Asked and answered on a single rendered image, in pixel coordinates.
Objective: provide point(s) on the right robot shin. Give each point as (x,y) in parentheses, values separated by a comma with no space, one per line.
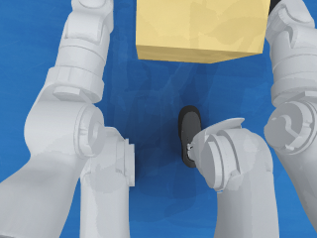
(198,142)

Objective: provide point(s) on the right robot hand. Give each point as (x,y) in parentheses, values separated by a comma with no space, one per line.
(272,4)

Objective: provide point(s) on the robot right upper arm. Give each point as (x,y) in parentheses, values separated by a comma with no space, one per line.
(291,130)

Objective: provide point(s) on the left robot forearm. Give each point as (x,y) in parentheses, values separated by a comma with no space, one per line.
(82,54)

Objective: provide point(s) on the carton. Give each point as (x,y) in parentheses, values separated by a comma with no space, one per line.
(200,31)

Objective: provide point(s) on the robot shin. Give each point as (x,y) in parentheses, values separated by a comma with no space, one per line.
(110,132)
(198,142)

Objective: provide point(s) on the right robot forearm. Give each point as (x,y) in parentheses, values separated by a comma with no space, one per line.
(292,37)

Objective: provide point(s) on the robot left upper arm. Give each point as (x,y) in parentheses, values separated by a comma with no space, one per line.
(61,136)

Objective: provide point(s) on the left robot shin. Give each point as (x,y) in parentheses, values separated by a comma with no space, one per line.
(110,132)

